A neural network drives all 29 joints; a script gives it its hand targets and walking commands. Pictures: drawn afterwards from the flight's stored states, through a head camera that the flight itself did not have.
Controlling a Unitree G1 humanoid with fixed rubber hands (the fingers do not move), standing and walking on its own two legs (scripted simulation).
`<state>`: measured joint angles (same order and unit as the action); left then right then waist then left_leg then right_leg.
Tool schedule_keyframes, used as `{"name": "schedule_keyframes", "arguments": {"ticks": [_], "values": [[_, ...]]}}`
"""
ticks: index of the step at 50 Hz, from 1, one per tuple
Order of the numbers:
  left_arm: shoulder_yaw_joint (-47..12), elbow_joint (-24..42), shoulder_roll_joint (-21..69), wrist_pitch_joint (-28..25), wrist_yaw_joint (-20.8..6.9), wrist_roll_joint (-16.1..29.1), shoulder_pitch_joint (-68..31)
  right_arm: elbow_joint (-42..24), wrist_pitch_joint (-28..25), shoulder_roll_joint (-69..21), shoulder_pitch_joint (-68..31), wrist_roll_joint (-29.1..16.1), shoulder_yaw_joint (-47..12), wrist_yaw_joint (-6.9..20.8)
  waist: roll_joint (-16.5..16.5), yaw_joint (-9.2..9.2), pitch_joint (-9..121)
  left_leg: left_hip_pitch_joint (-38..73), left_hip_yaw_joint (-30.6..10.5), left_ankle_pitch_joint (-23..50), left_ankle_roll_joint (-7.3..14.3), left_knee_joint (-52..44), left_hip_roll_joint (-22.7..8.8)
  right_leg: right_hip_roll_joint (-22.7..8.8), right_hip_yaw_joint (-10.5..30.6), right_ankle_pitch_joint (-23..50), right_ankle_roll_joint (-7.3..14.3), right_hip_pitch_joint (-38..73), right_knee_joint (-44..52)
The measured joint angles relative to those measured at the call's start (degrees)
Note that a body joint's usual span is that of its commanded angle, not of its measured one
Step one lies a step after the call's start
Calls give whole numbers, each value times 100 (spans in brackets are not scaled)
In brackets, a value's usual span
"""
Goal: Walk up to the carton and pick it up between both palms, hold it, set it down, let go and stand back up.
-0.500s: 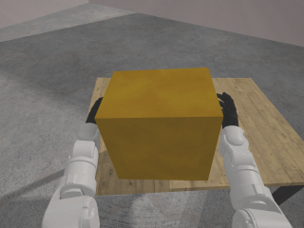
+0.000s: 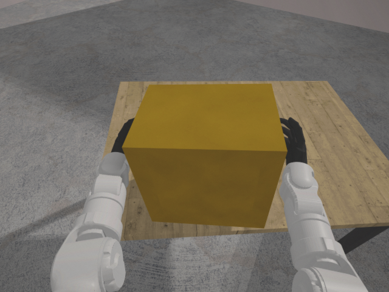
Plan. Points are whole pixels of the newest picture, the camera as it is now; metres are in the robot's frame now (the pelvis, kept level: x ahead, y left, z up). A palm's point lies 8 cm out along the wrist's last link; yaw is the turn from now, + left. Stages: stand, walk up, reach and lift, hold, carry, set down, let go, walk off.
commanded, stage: set down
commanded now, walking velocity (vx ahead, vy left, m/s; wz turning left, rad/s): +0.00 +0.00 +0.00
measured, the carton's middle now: (207, 157) +0.42 -0.03 +0.04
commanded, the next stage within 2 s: none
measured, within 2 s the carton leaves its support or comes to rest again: rests again in 1.08 s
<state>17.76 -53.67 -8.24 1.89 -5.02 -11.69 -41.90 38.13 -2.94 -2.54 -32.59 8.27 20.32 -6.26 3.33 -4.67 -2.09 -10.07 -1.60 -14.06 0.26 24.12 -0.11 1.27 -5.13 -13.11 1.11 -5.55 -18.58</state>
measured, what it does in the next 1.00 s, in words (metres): stands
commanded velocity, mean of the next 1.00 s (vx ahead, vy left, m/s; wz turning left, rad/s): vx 0.00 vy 0.00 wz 0.00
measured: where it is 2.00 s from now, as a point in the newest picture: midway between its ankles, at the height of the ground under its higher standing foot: outside the picture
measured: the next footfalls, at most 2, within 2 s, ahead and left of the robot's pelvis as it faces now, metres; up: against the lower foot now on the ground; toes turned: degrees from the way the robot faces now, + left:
none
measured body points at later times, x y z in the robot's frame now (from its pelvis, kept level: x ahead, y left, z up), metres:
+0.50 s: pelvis +0.00 +0.00 +0.00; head +0.05 +0.02 +0.45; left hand +0.43 +0.16 +0.04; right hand +0.38 -0.20 +0.07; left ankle -0.01 +0.11 -0.74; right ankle -0.04 -0.10 -0.74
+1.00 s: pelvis +0.00 +0.00 +0.00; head +0.05 +0.02 +0.45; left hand +0.43 +0.15 +0.04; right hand +0.37 -0.21 +0.06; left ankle -0.01 +0.11 -0.75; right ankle -0.04 -0.10 -0.74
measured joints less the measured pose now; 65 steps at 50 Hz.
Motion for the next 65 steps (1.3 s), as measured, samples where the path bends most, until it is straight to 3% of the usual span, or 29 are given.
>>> {"name": "schedule_keyframes", "arguments": {"ticks": [33, 65], "values": [[-1, -1102, -127, -1305, 103, 193, -182, 721, -1163, -28, 4, 214, 210, -23, -135, 0, 218, -600, 6, 65, -19, 0, 2, -10, 0, 11, 0, -649, -104], [30, -1727, -147, -1927, 122, 194, -599, 934, -1485, -97, 4, 574, 679, -24, -136, 0, 218, -921, 17, 168, -19, 0, 28, -45, 0, 36, 0, -1038, -253]]}}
